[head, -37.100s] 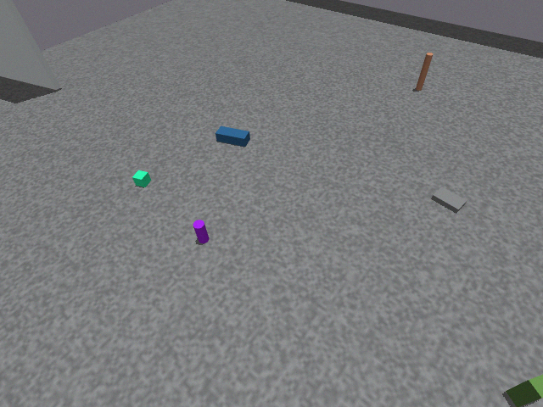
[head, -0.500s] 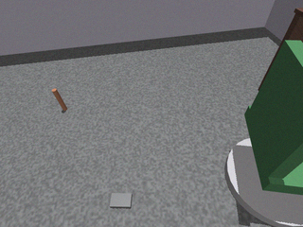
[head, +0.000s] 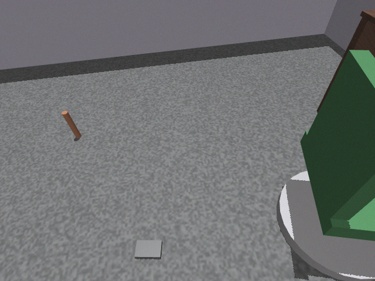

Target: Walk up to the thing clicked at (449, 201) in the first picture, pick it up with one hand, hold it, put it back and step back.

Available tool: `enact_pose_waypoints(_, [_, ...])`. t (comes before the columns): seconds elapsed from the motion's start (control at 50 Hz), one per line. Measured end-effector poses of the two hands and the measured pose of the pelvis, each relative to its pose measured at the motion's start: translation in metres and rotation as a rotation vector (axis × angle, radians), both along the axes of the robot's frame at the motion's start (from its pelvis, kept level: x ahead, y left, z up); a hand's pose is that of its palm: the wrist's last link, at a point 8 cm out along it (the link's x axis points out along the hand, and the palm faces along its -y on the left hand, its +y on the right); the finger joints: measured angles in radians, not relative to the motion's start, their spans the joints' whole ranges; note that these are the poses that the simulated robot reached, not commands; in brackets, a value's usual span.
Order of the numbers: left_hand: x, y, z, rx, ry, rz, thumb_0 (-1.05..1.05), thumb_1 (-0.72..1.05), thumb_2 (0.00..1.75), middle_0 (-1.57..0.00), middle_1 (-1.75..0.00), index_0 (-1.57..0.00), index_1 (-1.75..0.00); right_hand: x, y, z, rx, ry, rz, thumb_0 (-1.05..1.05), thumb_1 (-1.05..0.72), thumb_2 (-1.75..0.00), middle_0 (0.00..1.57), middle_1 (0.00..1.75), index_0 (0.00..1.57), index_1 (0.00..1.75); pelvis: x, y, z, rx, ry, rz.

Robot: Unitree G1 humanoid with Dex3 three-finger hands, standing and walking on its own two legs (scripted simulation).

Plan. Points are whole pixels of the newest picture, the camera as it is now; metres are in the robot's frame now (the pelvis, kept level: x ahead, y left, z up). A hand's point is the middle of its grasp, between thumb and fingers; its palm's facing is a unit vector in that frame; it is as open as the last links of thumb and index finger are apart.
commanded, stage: stand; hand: left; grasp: from above
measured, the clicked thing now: (148, 249) +0.44 +0.26 -0.77
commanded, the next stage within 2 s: step back in 0.06 s
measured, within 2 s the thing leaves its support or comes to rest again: neither
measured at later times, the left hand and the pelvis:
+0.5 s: hand out of the picture +0.08 +0.31 -0.18, palm faces -0.04 -0.93 -0.37, open 7.4 cm; pelvis -0.06 +0.04 -0.02, yaw -1 degrees
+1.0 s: hand out of the picture -0.02 +0.28 -0.15, palm faces -0.05 -0.91 -0.41, open 7.4 cm; pelvis -0.16 +0.03 -0.02, yaw -3 degrees
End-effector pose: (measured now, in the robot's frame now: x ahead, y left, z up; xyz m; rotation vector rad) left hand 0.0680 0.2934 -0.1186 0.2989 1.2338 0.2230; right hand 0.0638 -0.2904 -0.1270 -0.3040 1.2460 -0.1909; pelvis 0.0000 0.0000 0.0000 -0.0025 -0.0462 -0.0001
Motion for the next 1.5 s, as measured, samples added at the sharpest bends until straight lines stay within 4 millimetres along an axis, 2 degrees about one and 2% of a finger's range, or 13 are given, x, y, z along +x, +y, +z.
enact_pose_waypoints(0.1, [0.000,0.002,-0.001,-0.001,-0.006,0.009,0.01,0.90,0.90,-0.20,-0.30,-0.20,-0.30,0.000,-0.002,0.000,0.000,0.000,-0.004,0.01,-0.90,-0.90,0.21,0.30,0.20,0.30,-0.003,0.000,-0.002,-0.001,0.007,0.000])
enact_pose_waypoints(0.24, [-0.003,0.023,-0.007,0.032,-0.015,-0.009,0.01,0.90,0.90,-0.20,-0.30,-0.20,-0.30,-0.008,-0.009,-0.003,-0.040,0.011,-0.006,0.00,-0.90,-0.90,0.21,0.30,0.20,0.30,-0.028,0.010,-0.011,-0.012,0.018,-0.002])
enact_pose_waypoints(0.42, [0.014,0.060,-0.026,0.040,-0.083,-0.057,0.01,0.90,0.90,-0.20,-0.30,-0.20,-0.30,-0.060,0.009,0.002,-0.117,0.067,-0.015,0.00,-0.90,-0.90,0.20,0.30,0.20,0.30,-0.054,0.041,-0.025,-0.008,0.030,-0.004])
enact_pose_waypoints(0.52, [0.005,0.054,-0.023,0.020,-0.076,-0.085,0.01,0.90,0.90,-0.20,-0.30,-0.20,-0.30,-0.085,0.022,0.009,-0.115,0.075,-0.034,0.01,-0.90,-0.90,0.21,0.30,0.21,0.30,-0.067,0.045,-0.017,-0.023,0.032,-0.017])
enact_pose_waypoints(0.72, [-0.035,0.039,-0.022,0.038,-0.055,-0.141,0.01,0.90,0.90,-0.20,-0.30,-0.20,-0.30,-0.098,0.018,-0.010,-0.068,-0.054,-0.055,0.01,-0.90,-0.90,0.21,0.30,0.21,0.30,-0.100,0.037,-0.028,0.002,0.014,-0.078])
enact_pose_waypoints(0.8, [-0.057,0.030,-0.015,0.057,-0.068,-0.139,0.01,0.90,0.90,-0.20,-0.30,-0.20,-0.30,-0.106,0.008,-0.022,-0.040,-0.077,-0.069,0.01,-0.90,-0.90,0.21,0.30,0.21,0.30,-0.116,0.028,-0.032,-0.032,-0.008,-0.069])
enact_pose_waypoints(0.98, [-0.095,0.031,0.010,0.072,-0.125,-0.118,0.01,0.90,0.90,-0.20,-0.30,-0.20,-0.30,-0.143,0.003,-0.009,-0.052,-0.052,-0.032,0.00,-0.90,-0.90,0.21,0.30,0.20,0.30,-0.156,0.030,-0.018,0.028,0.028,-0.062])
enact_pose_waypoints(1.06, [-0.109,0.041,0.005,0.068,-0.169,-0.115,0.01,0.90,0.90,-0.20,-0.30,-0.20,-0.30,-0.168,0.006,-0.010,-0.086,-0.024,0.000,0.00,-0.90,-0.90,0.21,0.30,0.20,0.30,-0.180,0.038,-0.024,0.009,0.026,-0.028])
enact_pose_waypoints(1.12, [-0.125,0.053,-0.009,0.049,-0.189,-0.103,0.01,0.90,0.90,-0.20,-0.30,-0.20,-0.30,-0.187,0.015,-0.010,-0.108,-0.021,0.022,0.01,-0.90,-0.90,0.21,0.30,0.20,0.30,-0.200,0.046,-0.032,0.011,0.006,-0.005])
enact_pose_waypoints(1.18, [-0.151,0.059,-0.019,0.030,-0.158,-0.082,0.01,0.90,0.90,-0.20,-0.30,-0.20,-0.30,-0.207,0.028,-0.001,-0.102,-0.029,0.033,0.01,-0.90,-0.90,0.21,0.30,0.20,0.30,-0.218,0.050,-0.030,0.029,-0.018,-0.030])
enact_pose_waypoints(1.28, [-0.198,0.062,-0.015,0.006,-0.100,-0.054,0.01,0.90,0.90,-0.20,-0.30,-0.20,-0.30,-0.235,0.033,0.019,-0.105,-0.048,0.032,0.01,-0.90,-0.90,0.21,0.30,0.21,0.30,-0.242,0.049,-0.016,-0.026,-0.002,-0.029])
enact_pose_waypoints(1.4, [-0.260,0.064,-0.017,0.035,-0.025,-0.059,0.01,0.90,0.90,-0.20,-0.30,-0.20,-0.30,-0.248,0.022,0.024,-0.114,-0.133,0.028,0.01,-0.90,-0.90,0.21,0.30,0.21,0.30,-0.280,0.040,-0.017,-0.016,0.011,-0.069])
enact_pose_waypoints(1.5, [-0.303,0.051,-0.020,0.069,0.016,-0.092,0.01,0.90,0.90,-0.20,-0.30,-0.20,-0.30,-0.271,0.000,0.009,-0.101,-0.200,0.022,0.00,-0.90,-0.90,0.21,0.30,0.21,0.30,-0.321,0.025,-0.031,0.005,0.001,-0.112])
